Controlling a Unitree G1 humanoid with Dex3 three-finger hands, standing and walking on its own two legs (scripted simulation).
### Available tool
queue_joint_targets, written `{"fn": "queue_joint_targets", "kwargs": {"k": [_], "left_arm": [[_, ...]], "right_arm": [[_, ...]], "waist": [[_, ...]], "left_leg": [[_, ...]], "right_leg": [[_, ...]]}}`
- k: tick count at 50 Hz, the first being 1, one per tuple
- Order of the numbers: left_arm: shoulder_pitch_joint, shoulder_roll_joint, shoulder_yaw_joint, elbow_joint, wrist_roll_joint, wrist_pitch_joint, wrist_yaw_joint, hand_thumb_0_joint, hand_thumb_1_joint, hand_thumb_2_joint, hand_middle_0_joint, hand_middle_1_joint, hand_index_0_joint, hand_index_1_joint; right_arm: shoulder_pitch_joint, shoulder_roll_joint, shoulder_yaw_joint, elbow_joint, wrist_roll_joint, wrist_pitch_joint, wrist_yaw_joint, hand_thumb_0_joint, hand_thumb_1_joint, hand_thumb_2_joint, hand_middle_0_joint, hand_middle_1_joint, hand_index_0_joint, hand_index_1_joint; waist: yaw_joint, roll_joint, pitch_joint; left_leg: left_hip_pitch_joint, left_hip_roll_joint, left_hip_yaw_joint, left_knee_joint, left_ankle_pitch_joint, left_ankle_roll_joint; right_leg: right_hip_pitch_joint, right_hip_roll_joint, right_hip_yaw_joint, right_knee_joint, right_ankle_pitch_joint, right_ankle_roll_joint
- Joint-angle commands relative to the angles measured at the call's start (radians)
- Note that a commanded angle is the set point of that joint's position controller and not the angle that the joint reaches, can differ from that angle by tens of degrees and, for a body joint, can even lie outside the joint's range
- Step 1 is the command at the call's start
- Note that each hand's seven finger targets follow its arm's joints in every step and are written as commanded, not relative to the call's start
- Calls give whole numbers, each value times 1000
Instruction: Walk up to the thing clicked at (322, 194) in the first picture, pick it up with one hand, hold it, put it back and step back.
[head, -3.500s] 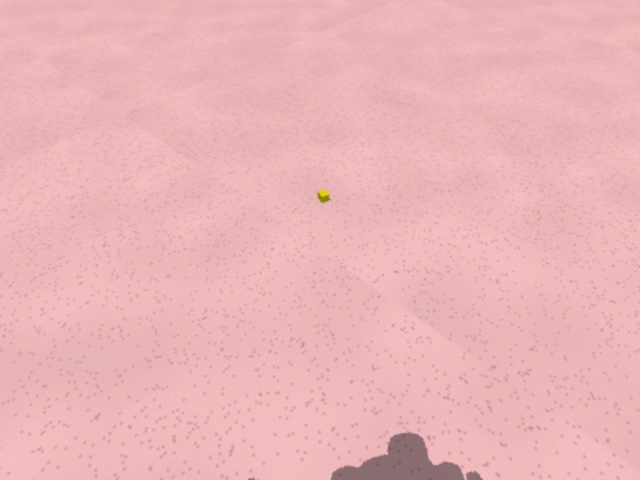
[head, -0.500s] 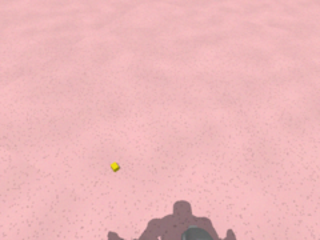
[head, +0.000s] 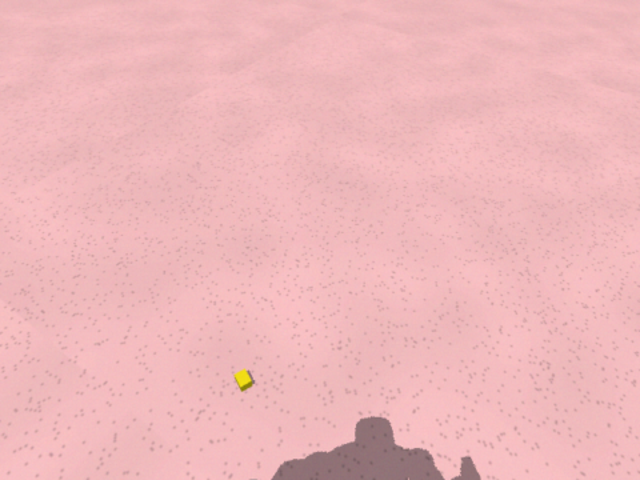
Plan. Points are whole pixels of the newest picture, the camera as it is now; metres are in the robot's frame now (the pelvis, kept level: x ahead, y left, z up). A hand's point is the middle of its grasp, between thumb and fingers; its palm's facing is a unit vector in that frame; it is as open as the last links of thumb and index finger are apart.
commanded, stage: walk up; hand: left
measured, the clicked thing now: (243, 380) +0.54 +0.22 -0.73
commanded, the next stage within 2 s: stand in 1.44 s
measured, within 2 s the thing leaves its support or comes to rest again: neither
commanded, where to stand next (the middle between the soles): +0.16 -0.01 m, yaw -1 degrees
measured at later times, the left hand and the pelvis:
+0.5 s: hand out of the picture +0.15 +0.25 -0.14, palm faces -0.08 -0.93 -0.37, open 7.4 cm; pelvis +0.05 -0.01 +0.00, yaw -2 degrees
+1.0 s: hand (149, 473) +0.17 +0.24 -0.13, palm faces -0.05 -0.95 -0.32, open 7.4 cm; pelvis +0.07 -0.01 +0.03, yaw -2 degrees
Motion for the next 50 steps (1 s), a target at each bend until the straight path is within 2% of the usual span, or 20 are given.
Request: {"fn": "queue_joint_targets", "kwargs": {"k": [1, 2, 3, 5, 7, 10, 13, 15, 16, 17, 18, 20, 21, 23, 27, 31, 35, 42, 47, 50], "left_arm": [[-17, 191, 49, -70, -11, -5, 43, 0, 900, 900, -200, -300, -200, -300], [-24, 210, 44, -56, -12, -2, 48, 0, 900, 900, -200, -300, -200, -300], [-17, 191, 46, -40, -19, 0, 49, 0, 900, 900, -200, -300, -200, -300], [30, 180, 43, -6, -24, 4, 49, 0, 900, 900, -200, -300, -200, -300], [24, 155, 41, 10, -21, 15, 43, 0, 900, 900, -200, -300, -200, -300], [-33, 127, 43, 25, -20, 26, 45, 0, 900, 900, -200, -300, -200, -300], [-18, 129, 46, 57, -21, 32, 50, 0, 900, 900, -200, -300, -200, -300], [-53, 162, 53, 63, -7, 21, 51, 0, 900, 900, -200, -300, -200, -300], [-101, 204, 60, 52, 1, 13, 52, 0, 900, 900, -200, -300, -200, -300], [-174, 242, 56, 37, -6, 7, 50, 0, 900, 900, -200, -300, -200, -300], [-244, 246, 49, 37, -11, 10, 49, 0, 900, 900, -200, -300, -200, -300], [-259, 199, 27, 58, -14, 15, 50, 0, 900, 900, -200, -300, -200, -300], [-270, 179, 21, 66, -12, 16, 49, 0, 900, 900, -200, -300, -200, -300], [-255, 154, 17, 97, -18, 20, 44, 0, 900, 900, -200, -300, -200, -300], [-300, 149, 12, 139, -25, 20, 45, 0, 900, 900, -200, -300, -200, -300], [-340, 138, 7, 176, -25, 23, 44, 0, 900, 900, -200, -300, -200, -300], [-367, 124, 4, 205, -21, 27, 41, 0, 900, 900, -200, -300, -200, -300], [-374, 116, 7, 240, -17, 28, 37, 0, 900, 900, -200, -300, -200, -300], [-369, 114, 10, 254, -14, 31, 35, 0, 900, 900, -200, -300, -200, -300], [-368, 112, 10, 258, -12, 30, 34, 0, 900, 900, -200, -300, -200, -300]], "right_arm": [[144, -347, -92, -50, 22, -28, -42, 0, -900, -900, 200, 300, 200, 300], [105, -302, -80, -57, 23, -25, -50, 0, -900, -900, 200, 300, 200, 300], [90, -268, -64, -63, 24, -26, -58, 0, -900, -900, 200, 300, 200, 300], [50, -250, -52, -66, 27, -30, -69, 0, -900, -900, 200, 300, 200, 300], [2, -231, -40, -76, 20, -23, -75, 0, -900, -900, 200, 300, 200, 300], [-34, -222, -24, -76, 17, -16, -79, 0, -900, -900, 200, 300, 200, 300], [-91, -223, -20, -72, 31, 2, -79, 0, -900, -900, 200, 300, 200, 300], [-112, -179, 1, -63, 39, 16, -76, 0, -900, -900, 200, 300, 200, 300], [-84, -138, 13, -54, 44, 21, -76, 0, -900, -900, 200, 300, 200, 300], [-62, -115, 17, -31, 46, 29, -78, 0, -900, -900, 200, 300, 200, 300], [-66, -158, 0, 11, 44, 38, -84, 0, -900, -900, 200, 300, 200, 300], [-77, -165, 5, 52, 45, 32, -77, 0, -900, -900, 200, 300, 200, 300], [-75, -175, 5, 70, 43, 26, -75, 0, -900, -900, 200, 300, 200, 300], [-140, -189, 16, 88, 39, 17, -70, 0, -900, -900, 200, 300, 200, 300], [-178, -164, 36, 148, 34, 17, -70, 0, -900, -900, 200, 300, 200, 300], [-208, -153, 42, 194, 31, 19, -68, 0, -900, -900, 200, 300, 200, 300], [-237, -147, 42, 227, 26, 21, -66, 0, -900, -900, 200, 300, 200, 300], [-251, -145, 42, 253, 22, 18, -66, 0, -900, -900, 200, 300, 200, 300], [-256, -144, 40, 258, 22, 20, -66, 0, -900, -900, 200, 300, 200, 300], [-255, -149, 37, 259, 20, 18, -67, 0, -900, -900, 200, 300, 200, 300]], "waist": [[-92, 232, -27], [-71, 136, -18], [-59, 121, -25], [-23, 168, -63], [-23, 182, -79], [-24, 188, -69], [0, 177, -114], [8, 91, -118], [-18, -30, -106], [-54, -110, -79], [-61, -118, -52], [-65, -77, -51], [-68, -89, -79], [-28, -67, -109], [-29, -28, -101], [-31, -29, -88], [-29, -20, -78], [-28, 9, -99], [-30, 18, -79], [-32, 24, -103]], "left_leg": [[300, 401, -666, -370, -168, 253], [276, 352, -543, -322, 31, 250], [273, 309, -426, -291, 214, 230], [264, 257, -265, -221, 414, 198], [209, 229, -187, -200, 453, 196], [94, 220, -135, -164, 502, 179], [64, 216, -133, -98, 350, 166], [-9, 157, -107, -37, 115, 89], [-58, 102, -73, 31, -12, 42], [19, 6, -35, 88, -204, 5], [139, -5, -35, 115, -268, 12], [190, 22, -60, -43, -122, 21], [194, 62, -93, -101, -54, 31], [138, 107, -152, -155, -21, 51], [163, 78, -104, -207, 31, 24], [200, 77, -95, -261, 36, 15], [208, 81, -98, -322, -2, 8], [236, 88, -92, -358, 25, 4], [233, 93, -102, -382, -7, 2], [245, 95, -100, -382, 19, 2]], "right_leg": [[-441, 57, 101, 403, -158, -32], [-428, 46, 143, 448, -134, -29], [-399, 40, 163, 448, -104, -31], [-324, 6, 148, 356, -51, -24], [-243, 13, 99, 254, -12, -6], [-126, 26, 60, 139, 60, -7], [-20, 53, 31, 7, 158, -16], [62, 34, 81, -132, 280, -38], [58, -81, 253, -188, 325, -75], [-98, -221, 427, -282, 253, -162], [-229, -235, 422, -290, 194, -205], [-223, -131, 279, -248, 198, -110], [-179, -94, 228, -212, 229, -67], [-67, -34, 173, -188, 235, -31], [-13, -61, 194, -236, 301, -36], [1, -61, 191, -308, 273, -28], [26, -56, 181, -372, 232, -17], [72, -53, 165, -404, 276, -8], [59, -47, 158, -420, 237, -2], [81, -51, 154, -416, 287, -2]]}}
